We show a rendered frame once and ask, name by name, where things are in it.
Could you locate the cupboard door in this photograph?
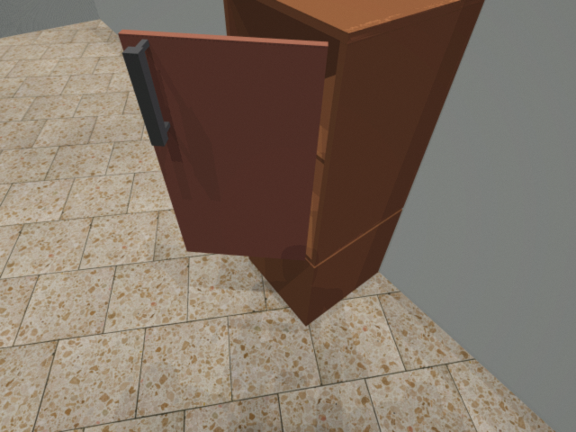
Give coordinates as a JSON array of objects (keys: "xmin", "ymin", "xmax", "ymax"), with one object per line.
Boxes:
[{"xmin": 118, "ymin": 30, "xmax": 329, "ymax": 261}]

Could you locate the handle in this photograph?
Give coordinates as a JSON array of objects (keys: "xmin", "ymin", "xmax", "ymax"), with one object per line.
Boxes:
[{"xmin": 122, "ymin": 40, "xmax": 170, "ymax": 147}]

